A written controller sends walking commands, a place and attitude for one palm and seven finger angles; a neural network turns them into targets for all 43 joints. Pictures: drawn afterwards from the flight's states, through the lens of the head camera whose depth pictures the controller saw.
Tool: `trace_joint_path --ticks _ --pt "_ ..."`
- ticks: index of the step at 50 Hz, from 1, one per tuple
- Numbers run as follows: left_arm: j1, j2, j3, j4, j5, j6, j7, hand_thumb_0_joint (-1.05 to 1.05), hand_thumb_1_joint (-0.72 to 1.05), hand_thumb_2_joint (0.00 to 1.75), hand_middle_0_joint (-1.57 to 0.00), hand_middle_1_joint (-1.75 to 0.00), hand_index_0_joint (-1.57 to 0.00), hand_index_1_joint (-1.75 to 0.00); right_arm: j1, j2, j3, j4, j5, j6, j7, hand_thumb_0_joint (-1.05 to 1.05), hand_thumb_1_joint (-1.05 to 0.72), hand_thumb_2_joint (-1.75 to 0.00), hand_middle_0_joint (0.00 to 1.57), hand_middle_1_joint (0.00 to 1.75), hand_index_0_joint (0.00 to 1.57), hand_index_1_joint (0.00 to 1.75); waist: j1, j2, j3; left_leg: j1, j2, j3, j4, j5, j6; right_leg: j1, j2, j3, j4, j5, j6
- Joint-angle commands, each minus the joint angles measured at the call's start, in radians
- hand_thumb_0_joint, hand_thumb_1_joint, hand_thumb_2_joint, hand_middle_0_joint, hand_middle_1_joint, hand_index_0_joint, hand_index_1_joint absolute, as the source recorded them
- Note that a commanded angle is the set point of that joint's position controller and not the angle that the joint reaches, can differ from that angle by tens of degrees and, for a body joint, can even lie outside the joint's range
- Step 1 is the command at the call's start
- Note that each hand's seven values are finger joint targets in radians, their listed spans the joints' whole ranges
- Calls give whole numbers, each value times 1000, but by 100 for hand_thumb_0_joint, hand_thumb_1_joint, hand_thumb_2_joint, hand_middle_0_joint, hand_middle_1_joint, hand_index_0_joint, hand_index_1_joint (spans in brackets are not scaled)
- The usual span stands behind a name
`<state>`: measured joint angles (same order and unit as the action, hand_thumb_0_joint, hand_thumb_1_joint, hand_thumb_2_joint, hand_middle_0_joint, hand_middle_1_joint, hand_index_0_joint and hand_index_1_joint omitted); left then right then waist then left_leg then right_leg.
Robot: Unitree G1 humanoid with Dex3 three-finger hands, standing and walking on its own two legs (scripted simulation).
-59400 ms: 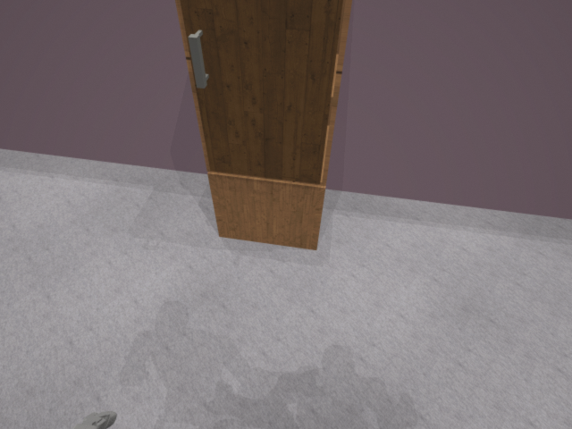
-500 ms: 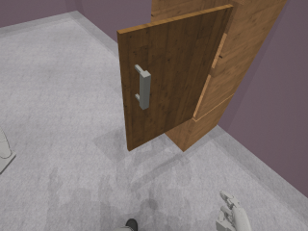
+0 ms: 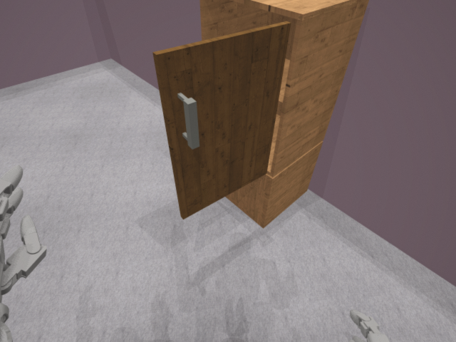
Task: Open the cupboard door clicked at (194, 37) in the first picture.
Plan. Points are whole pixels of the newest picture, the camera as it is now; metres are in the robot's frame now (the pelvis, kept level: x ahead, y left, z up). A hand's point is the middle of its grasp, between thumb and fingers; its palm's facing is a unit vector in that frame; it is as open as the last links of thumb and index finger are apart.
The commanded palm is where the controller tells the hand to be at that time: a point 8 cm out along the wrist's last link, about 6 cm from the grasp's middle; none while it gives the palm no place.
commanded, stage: stop stepping back and stand still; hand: left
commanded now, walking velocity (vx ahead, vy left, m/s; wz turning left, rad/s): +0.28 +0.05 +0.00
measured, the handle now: (187, 121) +0.62 +0.13 +0.08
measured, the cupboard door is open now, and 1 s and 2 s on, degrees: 83 83 83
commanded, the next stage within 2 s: let the arm hang, fingers relaxed in 0.62 s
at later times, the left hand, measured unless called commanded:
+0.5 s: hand (15, 262) +0.17 +0.27 +0.17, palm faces +0.42 -0.75 -0.51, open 7.4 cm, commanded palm +0.12 +0.31 +0.18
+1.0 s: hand out of the picture +0.05 +0.19 -0.15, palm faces +0.01 -0.98 -0.20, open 7.4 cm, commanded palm none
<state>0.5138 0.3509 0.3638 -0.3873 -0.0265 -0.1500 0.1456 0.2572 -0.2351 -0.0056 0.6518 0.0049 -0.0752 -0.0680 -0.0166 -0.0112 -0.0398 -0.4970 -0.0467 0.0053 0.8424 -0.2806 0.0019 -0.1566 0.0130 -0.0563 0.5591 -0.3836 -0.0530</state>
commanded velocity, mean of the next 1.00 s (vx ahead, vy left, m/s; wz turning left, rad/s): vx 0.04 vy -0.02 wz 0.00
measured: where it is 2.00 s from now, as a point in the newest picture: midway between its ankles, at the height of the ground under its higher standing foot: outside the picture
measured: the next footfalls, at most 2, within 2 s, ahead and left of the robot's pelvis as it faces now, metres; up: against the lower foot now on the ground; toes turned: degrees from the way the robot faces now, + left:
left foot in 0.20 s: +0.04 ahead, +0.15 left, +0.00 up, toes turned +6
left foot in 0.72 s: +0.02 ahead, +0.14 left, +0.00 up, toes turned +5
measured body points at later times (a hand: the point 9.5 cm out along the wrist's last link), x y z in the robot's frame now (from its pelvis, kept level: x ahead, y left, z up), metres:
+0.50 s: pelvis -0.02 +0.01 +0.00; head -0.01 +0.00 +0.45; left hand +0.15 +0.31 +0.19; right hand +0.15 -0.19 -0.10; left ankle -0.01 +0.14 -0.72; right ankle +0.00 -0.05 -0.73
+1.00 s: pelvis -0.03 +0.01 +0.00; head +0.00 +0.00 +0.44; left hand +0.05 +0.24 -0.13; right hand +0.09 -0.23 -0.14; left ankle -0.02 +0.14 -0.73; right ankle -0.03 -0.08 -0.73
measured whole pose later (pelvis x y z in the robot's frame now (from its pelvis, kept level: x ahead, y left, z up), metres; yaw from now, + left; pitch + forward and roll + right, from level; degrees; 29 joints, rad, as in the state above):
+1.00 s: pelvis -0.03 +0.01 +0.00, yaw +5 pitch -1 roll +1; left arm 0.27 0.18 -0.03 0.74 0.03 0.04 0.00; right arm 0.17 -0.24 0.00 0.84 -0.02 0.01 -0.01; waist -0.04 0.00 0.08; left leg -0.31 -0.02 0.00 0.60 -0.29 0.00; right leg -0.27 0.02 0.01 0.63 -0.34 -0.04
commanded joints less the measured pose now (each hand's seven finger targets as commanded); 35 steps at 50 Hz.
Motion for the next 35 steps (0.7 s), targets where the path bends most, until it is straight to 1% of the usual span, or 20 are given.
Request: trace_joint_path --ticks 1,3,6,8,9,10,11,13,17,19,20,21,23,24,25,27,28,29,33,35 --pt "-74 303 205 -350 8 -135 23 0 90 90 -20 -30 -20 -30 -117 -88 -37 -149 -11 -74 -2 0 -90 -90 20 30 20 30 -6 -5 74 -91 89 -31 166 1 -15 -99 -305 284 -348 42 -105" --pt "-69 290 209 -301 23 -150 34 0 90 90 -20 -30 -20 -30 -111 -67 -28 -141 -14 -87 -15 0 -90 -90 20 30 20 30 4 -6 46 -20 93 30 -14 -17 7 -45 -261 196 -281 192 -93" --pt "-53 257 202 -231 15 -147 47 0 90 90 -20 -30 -20 -30 -107 -65 -34 -139 -17 -114 -33 0 -90 -90 20 30 20 30 25 -49 14 119 64 99 -261 -26 23 -2 -240 193 -227 204 -87" --pt "-22 241 200 -233 2 -143 52 0 90 90 -20 -30 -20 -30 -81 -77 -41 -143 -14 -119 -34 0 -90 -90 20 30 20 30 16 3 -24 270 52 105 -427 43 27 -11 -181 159 -130 233 -43" --pt "-4 232 199 -258 -7 -145 51 0 90 90 -20 -30 -20 -30 -70 -94 -51 -149 -11 -120 -34 0 -90 -90 20 30 20 30 8 81 -64 366 106 21 -475 89 51 -46 -129 116 -10 270 -3" --pt "48 216 190 -252 -11 -145 48 0 90 90 -20 -30 -20 -30 -72 -113 -61 -161 -4 -119 -33 0 -90 -90 20 30 20 30 13 209 -106 487 227 -137 -434 282 96 -161 -54 45 111 212 41" --pt "15 229 190 -302 -13 -149 48 0 90 90 -20 -30 -20 -30 -56 -112 -58 -167 -3 -118 -22 0 -90 -90 20 30 20 30 5 215 -115 539 322 -269 -436 505 153 -250 -13 -1 178 -15 63" --pt "-6 244 191 -280 0 -140 35 0 90 90 -20 -30 -20 -30 -57 -98 -51 -129 -22 -125 -13 0 -90 -90 20 30 20 30 -10 181 -46 484 345 -284 -468 598 164 -292 -8 -3 205 -112 65" --pt "4 218 163 -273 -1 -113 30 0 90 90 -20 -30 -20 -30 -85 -97 -41 -128 -11 -134 -1 0 -90 -90 20 30 20 30 -5 175 -6 294 294 -131 -480 387 116 -119 -10 -17 78 12 68" --pt "14 233 177 -267 -1 -105 27 0 90 90 -20 -30 -20 -30 -109 -99 -32 -140 -7 -127 1 0 -90 -90 20 30 20 30 4 169 4 166 273 -84 -482 175 94 9 -9 -20 -24 73 65" --pt "19 268 208 -262 1 -104 27 0 90 90 -20 -30 -20 -30 -125 -96 -29 -145 -7 -123 0 0 -90 -90 20 30 20 30 12 147 7 110 246 -49 -467 41 76 55 -21 1 -76 111 58" --pt "4 261 199 -262 1 -107 26 0 90 90 -20 -30 -20 -30 -134 -83 -26 -152 -9 -114 0 0 -90 -90 20 30 20 30 7 78 28 60 197 -25 -410 -86 55 62 -56 91 -144 110 34" --pt "9 268 211 -241 -8 -93 26 0 90 90 -20 -30 -20 -30 -119 -64 -35 -156 -9 -98 3 0 -90 -90 20 30 20 30 16 -181 29 49 51 50 -78 -180 5 -72 -245 458 -354 -144 -63" --pt "-16 248 191 -246 -9 -95 26 0 90 90 -20 -30 -20 -30 -123 -70 -42 -151 -8 -89 6 0 -90 -90 20 30 20 30 15 -183 50 26 42 19 94 -182 -1 -96 -309 513 -400 -106 -88" --pt "-30 248 196 -237 -9 -104 29 0 90 90 -20 -30 -20 -30 -120 -73 -39 -146 -7 -87 7 0 -90 -90 20 30 20 30 8 -117 34 1 52 -8 163 -164 -7 -76 -315 494 -385 -4 -90" --pt "-43 240 189 -226 0 -117 35 0 90 90 -20 -30 -20 -30 -114 -51 -19 -143 -9 -87 4 0 -90 -90 20 30 20 30 1 -34 3 15 82 -18 89 -116 -11 -6 -292 352 -307 223 -111" --pt "-53 233 179 -213 6 -120 37 0 90 90 -20 -30 -20 -30 -123 -45 -12 -146 -8 -87 -1 0 -90 -90 20 30 20 30 3 -47 0 54 79 3 23 -98 -9 -12 -264 289 -288 289 -102" --pt "-69 224 168 -214 8 -124 39 0 90 90 -20 -30 -20 -30 -134 -46 -11 -151 -9 -88 -6 0 -90 -90 20 30 20 30 9 -62 -3 87 74 23 -47 -82 -4 -8 -243 237 -280 314 -93" --pt "-64 208 150 -234 3 -125 47 0 90 90 -20 -30 -20 -30 -120 -64 -20 -157 -13 -102 -15 0 -90 -90 20 30 20 30 16 -31 -20 244 51 58 -352 48 11 9 -191 189 -262 279 -41" --pt "-37 218 155 -286 -3 -127 46 0 90 90 -20 -30 -20 -30 -114 -91 -39 -166 -10 -103 -18 0 -90 -90 20 30 20 30 20 65 -41 340 120 -27 -481 160 25 0 -137 153 -177 267 9"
